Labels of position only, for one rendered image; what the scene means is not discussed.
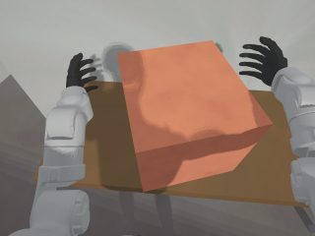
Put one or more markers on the right robot forearm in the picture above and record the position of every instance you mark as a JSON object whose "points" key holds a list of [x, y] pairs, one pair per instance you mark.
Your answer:
{"points": [[296, 91]]}

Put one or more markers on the carton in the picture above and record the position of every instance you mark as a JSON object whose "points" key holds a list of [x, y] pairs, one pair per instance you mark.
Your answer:
{"points": [[190, 115]]}

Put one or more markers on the left robot forearm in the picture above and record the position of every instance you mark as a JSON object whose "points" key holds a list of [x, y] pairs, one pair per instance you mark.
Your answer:
{"points": [[64, 141]]}

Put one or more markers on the robot right hand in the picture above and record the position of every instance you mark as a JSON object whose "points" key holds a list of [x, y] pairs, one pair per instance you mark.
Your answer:
{"points": [[272, 61]]}

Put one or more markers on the robot right upper arm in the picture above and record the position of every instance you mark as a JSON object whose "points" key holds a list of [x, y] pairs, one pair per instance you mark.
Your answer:
{"points": [[302, 180]]}

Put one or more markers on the table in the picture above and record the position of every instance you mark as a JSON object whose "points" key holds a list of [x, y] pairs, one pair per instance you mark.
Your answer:
{"points": [[261, 177]]}

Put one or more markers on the robot left hand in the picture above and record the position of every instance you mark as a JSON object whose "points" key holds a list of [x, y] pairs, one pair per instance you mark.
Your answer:
{"points": [[74, 77]]}

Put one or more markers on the robot left upper arm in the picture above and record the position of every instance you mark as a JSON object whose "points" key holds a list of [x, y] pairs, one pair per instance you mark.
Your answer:
{"points": [[59, 213]]}

